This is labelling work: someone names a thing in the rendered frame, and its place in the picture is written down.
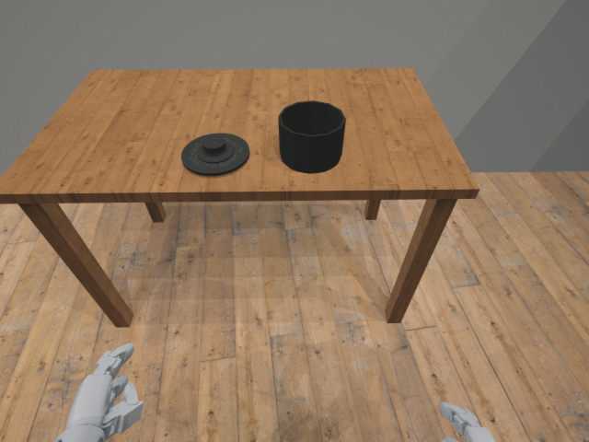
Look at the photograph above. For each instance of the left robot hand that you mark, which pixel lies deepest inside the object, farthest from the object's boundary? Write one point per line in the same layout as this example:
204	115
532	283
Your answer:
97	393

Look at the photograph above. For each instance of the knob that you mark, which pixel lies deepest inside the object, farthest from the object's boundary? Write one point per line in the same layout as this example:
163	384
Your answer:
213	144

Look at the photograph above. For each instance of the right robot hand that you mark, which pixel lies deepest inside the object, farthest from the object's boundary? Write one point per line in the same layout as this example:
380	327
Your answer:
466	424

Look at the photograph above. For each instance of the lid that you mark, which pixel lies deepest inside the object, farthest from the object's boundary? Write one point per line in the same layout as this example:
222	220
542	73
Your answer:
197	161

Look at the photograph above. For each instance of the table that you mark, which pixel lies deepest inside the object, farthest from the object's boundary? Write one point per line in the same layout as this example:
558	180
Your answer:
120	135

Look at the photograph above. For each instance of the pot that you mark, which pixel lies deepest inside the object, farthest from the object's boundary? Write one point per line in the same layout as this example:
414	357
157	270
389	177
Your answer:
311	136

